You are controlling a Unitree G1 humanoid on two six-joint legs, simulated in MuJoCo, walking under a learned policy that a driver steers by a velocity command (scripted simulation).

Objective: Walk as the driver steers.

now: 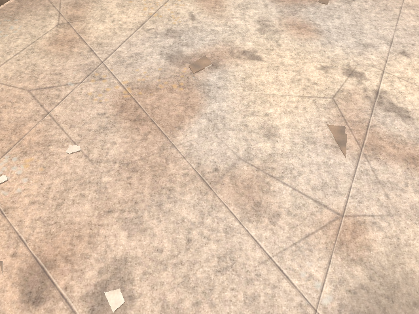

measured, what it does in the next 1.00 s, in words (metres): walks ahead, turning right: right foot, then left foot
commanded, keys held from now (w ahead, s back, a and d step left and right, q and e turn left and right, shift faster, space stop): w+e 0.64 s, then w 0.36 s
